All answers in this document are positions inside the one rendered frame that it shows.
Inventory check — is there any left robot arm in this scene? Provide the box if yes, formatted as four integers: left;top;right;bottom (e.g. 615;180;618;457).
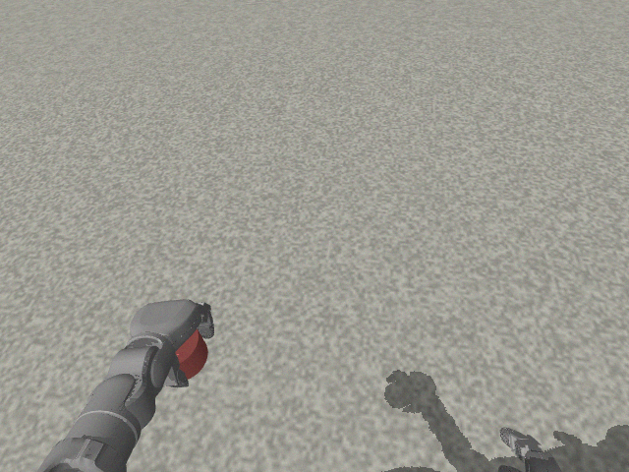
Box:
36;332;176;472

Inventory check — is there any right robot hand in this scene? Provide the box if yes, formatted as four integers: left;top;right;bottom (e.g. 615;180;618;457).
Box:
498;428;562;472

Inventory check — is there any tin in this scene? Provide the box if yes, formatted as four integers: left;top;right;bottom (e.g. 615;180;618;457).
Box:
175;329;208;379

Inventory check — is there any left robot hand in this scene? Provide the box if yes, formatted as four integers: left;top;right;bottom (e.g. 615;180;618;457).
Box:
130;299;214;387

